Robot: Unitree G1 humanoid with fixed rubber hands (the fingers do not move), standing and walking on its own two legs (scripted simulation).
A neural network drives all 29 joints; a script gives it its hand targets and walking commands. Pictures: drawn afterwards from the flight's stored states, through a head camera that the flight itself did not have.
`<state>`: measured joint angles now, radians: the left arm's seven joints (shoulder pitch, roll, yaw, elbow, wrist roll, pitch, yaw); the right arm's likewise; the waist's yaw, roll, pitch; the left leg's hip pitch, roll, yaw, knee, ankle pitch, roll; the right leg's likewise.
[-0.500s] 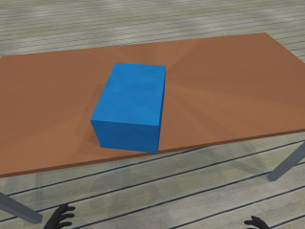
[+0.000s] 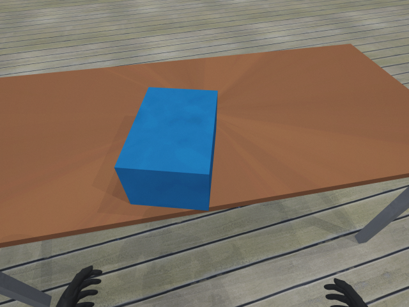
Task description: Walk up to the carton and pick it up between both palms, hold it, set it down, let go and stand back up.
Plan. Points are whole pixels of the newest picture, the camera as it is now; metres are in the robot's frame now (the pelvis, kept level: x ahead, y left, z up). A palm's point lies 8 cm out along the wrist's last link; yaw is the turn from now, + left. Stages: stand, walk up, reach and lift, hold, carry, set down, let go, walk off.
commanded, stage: walk up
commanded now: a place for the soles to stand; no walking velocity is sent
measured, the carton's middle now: (176, 144) +0.51 +0.08 +0.00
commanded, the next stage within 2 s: reach and lift in 0.20 s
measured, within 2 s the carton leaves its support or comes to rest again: neither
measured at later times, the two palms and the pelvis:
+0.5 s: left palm (91, 294) +0.18 +0.23 -0.06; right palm (348, 299) +0.16 -0.26 -0.06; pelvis +0.00 -0.01 +0.00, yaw +3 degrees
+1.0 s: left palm (55, 278) +0.19 +0.28 +0.00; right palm (308, 275) +0.19 -0.18 -0.02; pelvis +0.04 +0.00 +0.03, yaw +3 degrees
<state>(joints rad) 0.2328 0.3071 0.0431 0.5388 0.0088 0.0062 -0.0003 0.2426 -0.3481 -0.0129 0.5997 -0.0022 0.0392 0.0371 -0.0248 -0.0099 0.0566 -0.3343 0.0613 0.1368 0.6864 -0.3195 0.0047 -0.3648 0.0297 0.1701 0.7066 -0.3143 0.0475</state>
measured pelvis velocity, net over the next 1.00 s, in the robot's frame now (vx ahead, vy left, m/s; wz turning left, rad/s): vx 0.04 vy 0.00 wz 0.04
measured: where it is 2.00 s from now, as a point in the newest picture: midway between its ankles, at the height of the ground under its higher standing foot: outside the picture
